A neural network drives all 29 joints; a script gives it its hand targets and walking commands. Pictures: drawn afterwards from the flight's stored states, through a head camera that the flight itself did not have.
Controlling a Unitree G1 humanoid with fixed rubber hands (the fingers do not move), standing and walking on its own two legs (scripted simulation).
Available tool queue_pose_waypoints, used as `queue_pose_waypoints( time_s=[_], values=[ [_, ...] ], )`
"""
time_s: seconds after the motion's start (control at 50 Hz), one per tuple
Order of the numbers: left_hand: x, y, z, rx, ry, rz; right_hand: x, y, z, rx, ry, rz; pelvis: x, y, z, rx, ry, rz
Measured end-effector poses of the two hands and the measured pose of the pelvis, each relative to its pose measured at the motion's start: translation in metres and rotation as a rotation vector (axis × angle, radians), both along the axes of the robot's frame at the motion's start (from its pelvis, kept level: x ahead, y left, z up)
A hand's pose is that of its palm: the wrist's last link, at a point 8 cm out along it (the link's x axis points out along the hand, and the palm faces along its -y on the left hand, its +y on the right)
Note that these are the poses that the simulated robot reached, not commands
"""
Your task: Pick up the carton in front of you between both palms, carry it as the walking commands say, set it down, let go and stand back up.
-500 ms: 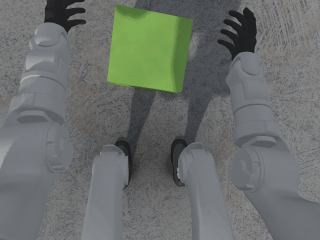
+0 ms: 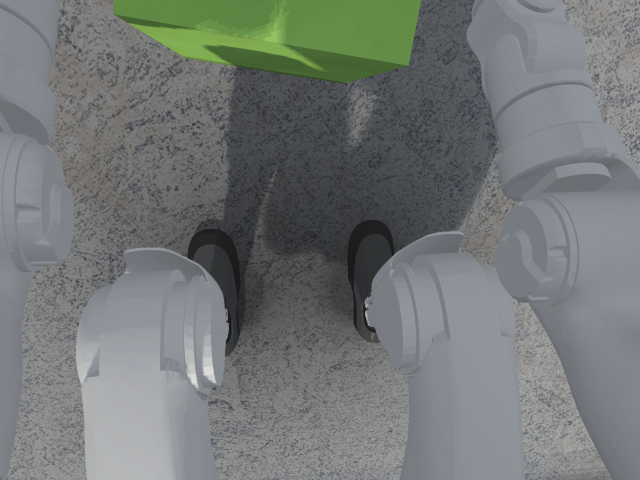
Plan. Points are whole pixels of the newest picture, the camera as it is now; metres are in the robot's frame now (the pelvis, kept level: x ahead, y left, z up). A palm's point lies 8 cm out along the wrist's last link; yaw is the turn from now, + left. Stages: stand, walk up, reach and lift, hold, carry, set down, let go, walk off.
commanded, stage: reach and lift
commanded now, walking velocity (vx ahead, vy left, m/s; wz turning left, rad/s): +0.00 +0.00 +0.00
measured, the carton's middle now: out of the picture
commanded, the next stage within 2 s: none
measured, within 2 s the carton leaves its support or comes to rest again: leaves its support in 0.88 s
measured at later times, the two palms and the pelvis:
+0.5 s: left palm out of the picture +0.59 +0.18 -0.18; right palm out of the picture +0.56 -0.14 -0.18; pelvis +0.01 +0.00 -0.01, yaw +1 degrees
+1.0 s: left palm out of the picture +0.57 +0.17 -0.14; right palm out of the picture +0.56 -0.13 -0.13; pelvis +0.02 +0.00 -0.01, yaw +2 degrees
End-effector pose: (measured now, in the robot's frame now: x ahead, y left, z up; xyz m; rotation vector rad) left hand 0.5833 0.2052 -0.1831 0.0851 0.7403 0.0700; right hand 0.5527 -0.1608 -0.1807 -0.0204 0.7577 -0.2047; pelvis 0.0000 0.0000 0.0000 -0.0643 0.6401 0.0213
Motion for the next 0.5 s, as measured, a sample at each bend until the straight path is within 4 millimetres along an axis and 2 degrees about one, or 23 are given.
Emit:
queue_pose_waypoints(
  time_s=[0.1,0.22,0.42,0.5],
  values=[
    [0.004,-0.003,-0.012,0.004,-0.013,-0.004,0.006,-0.001,-0.012,0.0,-0.013,0.001,0.006,0.001,-0.009,0.006,-0.037,0.004],
    [0.012,-0.011,-0.002,-0.005,-0.04,-0.005,0.016,0.0,-0.004,0.001,-0.036,0.018,0.013,-0.001,-0.014,0.01,-0.023,0.005],
    [0.002,-0.017,0.0,-0.009,-0.023,-0.01,0.01,0.007,0.0,0.015,-0.025,0.038,0.01,-0.005,-0.009,0.013,-0.008,-0.001],
    [0.002,-0.029,0.0,-0.025,-0.025,-0.037,0.011,0.019,0.0,0.035,-0.034,0.06,0.006,-0.005,-0.008,0.013,-0.021,0.0]
  ],
)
